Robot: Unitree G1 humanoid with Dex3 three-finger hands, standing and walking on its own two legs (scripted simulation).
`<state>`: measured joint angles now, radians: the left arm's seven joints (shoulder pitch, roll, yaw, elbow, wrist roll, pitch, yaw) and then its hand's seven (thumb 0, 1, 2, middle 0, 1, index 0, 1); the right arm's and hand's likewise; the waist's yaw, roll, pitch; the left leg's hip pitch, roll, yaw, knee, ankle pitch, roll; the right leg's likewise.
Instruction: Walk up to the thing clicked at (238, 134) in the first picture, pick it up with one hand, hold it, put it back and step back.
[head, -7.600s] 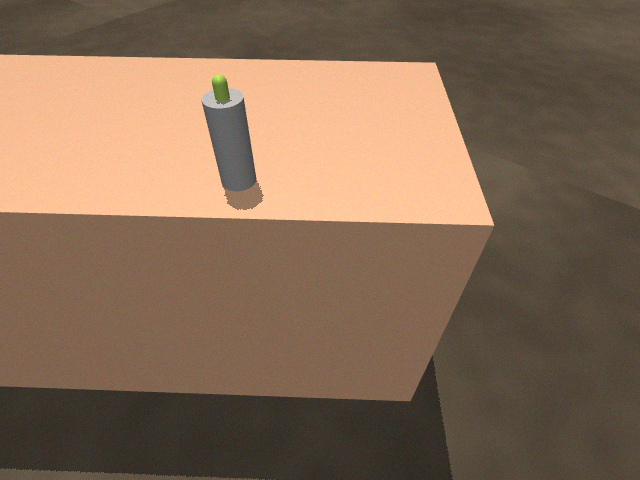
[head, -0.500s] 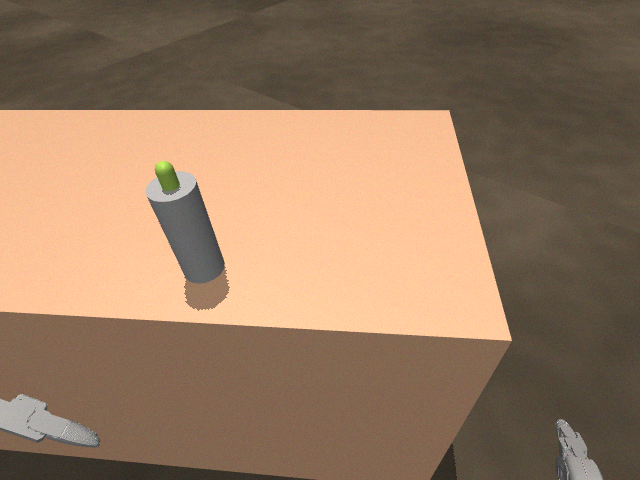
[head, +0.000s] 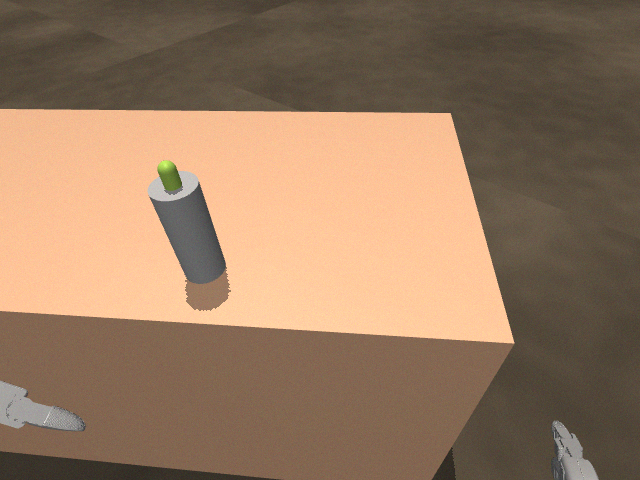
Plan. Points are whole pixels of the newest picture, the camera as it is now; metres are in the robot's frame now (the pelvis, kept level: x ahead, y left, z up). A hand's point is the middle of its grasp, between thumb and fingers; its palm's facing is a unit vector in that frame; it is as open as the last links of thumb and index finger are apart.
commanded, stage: go down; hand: left
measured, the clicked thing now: (187, 222) +0.42 +0.23 +0.12
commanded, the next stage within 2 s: none
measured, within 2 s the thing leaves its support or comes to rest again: neither
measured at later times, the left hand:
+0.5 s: hand out of the picture +0.27 +0.36 +0.20, palm faces +0.38 -0.87 -0.31, open 17.3 cm
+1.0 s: hand out of the picture +0.28 +0.39 +0.20, palm faces +0.33 -0.92 -0.21, open 17.5 cm
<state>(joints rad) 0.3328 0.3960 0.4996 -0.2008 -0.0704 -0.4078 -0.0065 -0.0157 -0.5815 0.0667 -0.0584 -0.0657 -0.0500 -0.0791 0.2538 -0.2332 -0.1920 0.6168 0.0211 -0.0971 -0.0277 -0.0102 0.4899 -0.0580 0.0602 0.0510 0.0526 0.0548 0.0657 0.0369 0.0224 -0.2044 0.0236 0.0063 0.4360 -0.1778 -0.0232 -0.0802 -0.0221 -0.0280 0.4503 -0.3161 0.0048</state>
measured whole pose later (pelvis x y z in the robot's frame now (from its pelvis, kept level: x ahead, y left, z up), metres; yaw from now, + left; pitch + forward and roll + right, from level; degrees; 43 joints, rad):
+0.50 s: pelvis +0.00 +0.01 +0.00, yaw +0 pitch -1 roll +0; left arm -0.08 0.59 0.63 0.29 -0.21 -0.21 -0.32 -0.02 -0.48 0.05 -0.06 -0.03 -0.05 -0.04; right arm 0.22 -0.22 -0.09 0.66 0.04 -0.10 -0.09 -0.01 0.50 -0.06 0.06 0.05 0.05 0.05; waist 0.03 0.02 -0.03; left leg -0.28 0.02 0.01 0.48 -0.19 -0.01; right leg -0.14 -0.02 -0.02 0.47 -0.31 0.01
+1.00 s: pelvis -0.01 +0.01 +0.00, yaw +0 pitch +1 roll -1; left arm -0.27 0.68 0.66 0.55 -0.22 -0.12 -0.46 -0.02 -0.55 0.06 -0.05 -0.03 -0.05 -0.04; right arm 0.18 -0.23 -0.07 0.79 0.02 -0.17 -0.14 -0.01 0.50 -0.06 0.06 0.05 0.05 0.05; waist 0.02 0.02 -0.05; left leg -0.32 0.02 0.01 0.48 -0.18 0.00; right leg -0.18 -0.02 -0.03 0.46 -0.30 0.02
